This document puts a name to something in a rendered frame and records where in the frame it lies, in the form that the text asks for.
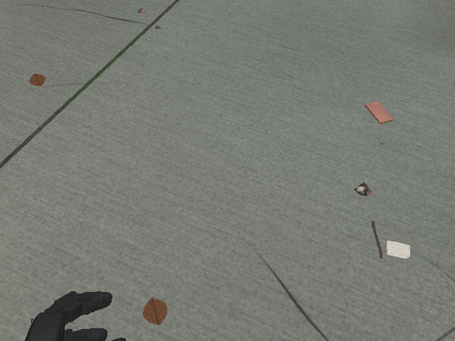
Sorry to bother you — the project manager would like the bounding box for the left robot hand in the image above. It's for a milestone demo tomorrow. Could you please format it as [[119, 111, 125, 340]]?
[[25, 291, 126, 341]]

